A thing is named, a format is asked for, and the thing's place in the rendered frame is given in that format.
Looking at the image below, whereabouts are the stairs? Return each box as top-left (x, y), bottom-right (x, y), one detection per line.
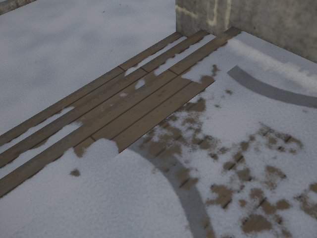
top-left (0, 30), bottom-right (216, 179)

